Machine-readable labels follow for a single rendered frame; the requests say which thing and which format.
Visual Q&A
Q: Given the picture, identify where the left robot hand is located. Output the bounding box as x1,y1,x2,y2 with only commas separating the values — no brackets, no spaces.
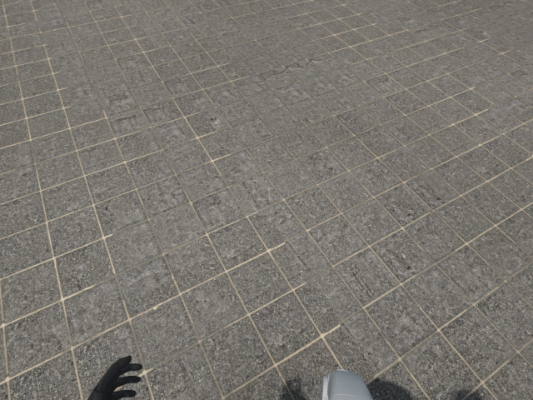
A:
88,356,142,400

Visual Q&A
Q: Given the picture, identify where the robot right thigh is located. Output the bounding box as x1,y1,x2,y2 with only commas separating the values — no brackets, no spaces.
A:
321,370,373,400

